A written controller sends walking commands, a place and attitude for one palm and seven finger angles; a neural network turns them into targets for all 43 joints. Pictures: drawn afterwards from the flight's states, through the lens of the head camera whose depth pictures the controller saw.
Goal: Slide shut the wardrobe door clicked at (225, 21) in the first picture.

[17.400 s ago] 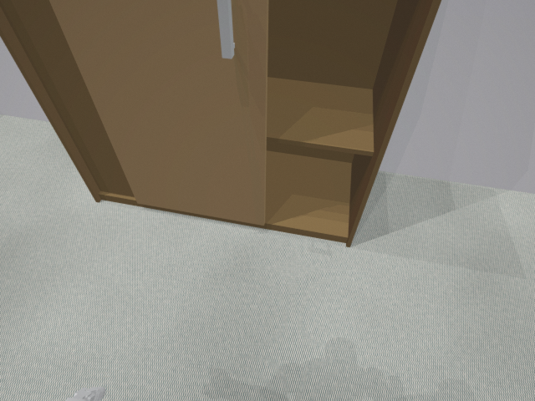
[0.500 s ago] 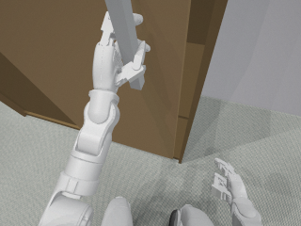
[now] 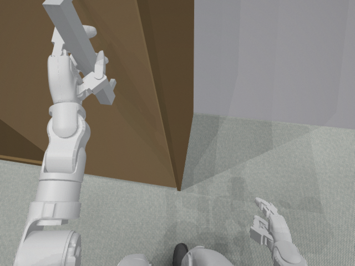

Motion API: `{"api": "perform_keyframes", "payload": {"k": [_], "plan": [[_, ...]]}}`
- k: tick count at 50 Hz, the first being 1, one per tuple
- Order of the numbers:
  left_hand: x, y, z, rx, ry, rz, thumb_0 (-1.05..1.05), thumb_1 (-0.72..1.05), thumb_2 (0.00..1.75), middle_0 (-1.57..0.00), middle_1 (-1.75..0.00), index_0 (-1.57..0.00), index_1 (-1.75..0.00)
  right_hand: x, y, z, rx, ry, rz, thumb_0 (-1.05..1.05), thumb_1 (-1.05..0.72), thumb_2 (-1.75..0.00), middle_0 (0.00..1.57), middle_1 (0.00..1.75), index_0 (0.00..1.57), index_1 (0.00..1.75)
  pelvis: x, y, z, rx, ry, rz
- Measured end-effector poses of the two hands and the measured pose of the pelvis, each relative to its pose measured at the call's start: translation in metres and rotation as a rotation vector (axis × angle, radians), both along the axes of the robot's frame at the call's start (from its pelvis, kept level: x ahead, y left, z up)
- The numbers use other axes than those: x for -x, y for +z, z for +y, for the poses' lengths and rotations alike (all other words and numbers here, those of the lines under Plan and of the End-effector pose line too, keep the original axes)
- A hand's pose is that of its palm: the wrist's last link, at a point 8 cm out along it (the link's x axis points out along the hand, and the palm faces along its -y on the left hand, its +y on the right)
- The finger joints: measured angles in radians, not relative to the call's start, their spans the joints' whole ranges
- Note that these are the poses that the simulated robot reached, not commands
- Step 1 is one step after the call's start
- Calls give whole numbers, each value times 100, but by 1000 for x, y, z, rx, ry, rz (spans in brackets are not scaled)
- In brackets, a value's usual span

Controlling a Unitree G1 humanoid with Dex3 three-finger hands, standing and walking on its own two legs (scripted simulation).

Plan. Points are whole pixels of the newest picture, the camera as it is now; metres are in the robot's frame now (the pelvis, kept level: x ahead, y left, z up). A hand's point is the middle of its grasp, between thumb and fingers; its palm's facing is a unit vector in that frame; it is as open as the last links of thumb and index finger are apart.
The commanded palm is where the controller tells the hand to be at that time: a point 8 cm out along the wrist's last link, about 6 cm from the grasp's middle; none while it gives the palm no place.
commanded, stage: stop walking and hold the door there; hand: left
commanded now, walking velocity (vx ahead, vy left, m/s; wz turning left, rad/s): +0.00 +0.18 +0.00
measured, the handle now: (92, 53) +0.45 +0.20 +0.20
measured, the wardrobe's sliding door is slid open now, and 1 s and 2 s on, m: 0.00 0.00 0.00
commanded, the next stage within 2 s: none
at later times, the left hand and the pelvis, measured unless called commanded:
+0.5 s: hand (103, 73) +0.41 +0.17 +0.19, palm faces +0.52 -0.83 -0.20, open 7.1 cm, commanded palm +0.36 +0.18 +0.18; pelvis -0.01 -0.10 +0.00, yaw +0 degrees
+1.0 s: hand (101, 76) +0.41 +0.18 +0.19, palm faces +0.39 -0.91 -0.13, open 7.1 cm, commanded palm +0.36 +0.19 +0.18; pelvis +0.00 -0.06 +0.02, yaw -2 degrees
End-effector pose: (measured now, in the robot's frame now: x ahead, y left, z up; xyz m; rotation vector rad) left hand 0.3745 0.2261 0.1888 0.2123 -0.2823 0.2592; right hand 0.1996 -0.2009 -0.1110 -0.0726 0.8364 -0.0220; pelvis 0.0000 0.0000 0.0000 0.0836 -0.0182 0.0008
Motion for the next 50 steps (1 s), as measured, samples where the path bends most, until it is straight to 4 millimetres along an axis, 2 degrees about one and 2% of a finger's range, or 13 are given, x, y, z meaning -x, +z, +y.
{"api": "perform_keyframes", "payload": {"k": [3,7,10,14,16,19,21,23,26,31,41,46,50], "plan": [[1,1,-1,-4,22,18,-11,65,81,-46,-140,-20,-130,13,2,-23,27,-34,-40,2,-90,-90,20,30,20,30,3,-4,-9,13,-3,7],[4,4,-3,-19,79,62,-13,64,79,-46,-140,-20,-129,29,-10,-56,44,-61,-39,1,-90,-90,20,30,20,30,3,-12,-27,2,-4,-20],[6,6,-6,-8,134,109,-14,64,77,-46,-140,-20,-131,47,-8,-79,43,-104,12,1,-90,-90,20,30,20,30,7,1,-40,-18,-33,-28],[8,8,-10,12,202,157,-15,64,77,-45,-138,-21,-135,73,8,-111,72,-138,46,2,-90,-90,20,30,20,30,10,18,-62,-57,-78,-10],[8,8,-11,13,224,159,-15,63,78,-44,-136,-21,-136,78,3,-133,108,-143,-3,2,-90,-90,21,30,20,30,12,6,-68,-16,-60,3],[9,8,-13,2,258,144,-16,62,78,-44,-136,-18,-134,85,-22,-161,143,-171,-8,1,-90,-90,20,30,20,30,13,-21,-82,-26,-20,-16],[10,7,-15,13,280,143,-15,63,78,-42,-134,-14,-133,93,-34,-171,152,-173,58,1,-90,-90,20,30,20,30,12,-23,-90,5,8,-45],[11,7,-18,26,295,157,-14,64,78,-38,-132,-12,-133,101,-33,-173,150,-158,137,1,-90,-90,20,30,19,30,10,-12,-94,4,15,-48],[12,8,-19,41,310,172,-14,65,78,-36,-131,-11,-135,106,-18,-167,138,-124,208,2,-91,-90,20,30,19,30,4,12,-98,-24,-7,-16],[12,8,-18,20,315,169,-15,63,79,-38,-129,-13,-135,85,10,-157,121,-93,175,2,-90,-90,20,30,20,30,-4,32,-105,-67,-22,48],[12,6,-15,2,280,137,-16,63,77,-39,-133,-14,-132,10,49,-147,147,-76,-54,1,-90,-90,20,30,20,30,3,32,-93,-34,-48,89],[11,3,-10,20,209,99,-15,65,75,-40,-136,-13,-131,1,63,-133,177,-75,-100,1,-90,-90,20,30,20,30,4,28,-76,12,-51,87],[10,0,-7,60,130,57,-13,67,75,-42,-138,-11,-129,6,60,-117,198,-82,-102,1,-90,-90,20,30,20,30,2,18,-55,81,-37,71]]}}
